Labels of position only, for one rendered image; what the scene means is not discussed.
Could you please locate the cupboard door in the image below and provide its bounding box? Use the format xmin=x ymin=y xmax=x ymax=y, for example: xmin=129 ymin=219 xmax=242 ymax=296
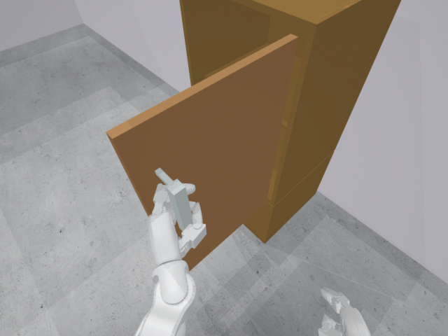
xmin=106 ymin=34 xmax=298 ymax=271

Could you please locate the left robot hand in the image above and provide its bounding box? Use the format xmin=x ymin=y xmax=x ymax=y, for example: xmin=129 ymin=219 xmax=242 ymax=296
xmin=148 ymin=183 xmax=207 ymax=267

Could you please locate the handle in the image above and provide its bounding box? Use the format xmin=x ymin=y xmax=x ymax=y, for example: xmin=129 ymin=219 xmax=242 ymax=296
xmin=155 ymin=168 xmax=193 ymax=231

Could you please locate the right robot hand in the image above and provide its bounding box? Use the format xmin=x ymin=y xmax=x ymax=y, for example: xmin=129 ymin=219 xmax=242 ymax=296
xmin=318 ymin=287 xmax=371 ymax=336

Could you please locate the left robot forearm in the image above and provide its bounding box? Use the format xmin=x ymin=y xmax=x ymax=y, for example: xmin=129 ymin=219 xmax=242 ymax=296
xmin=134 ymin=260 xmax=197 ymax=336

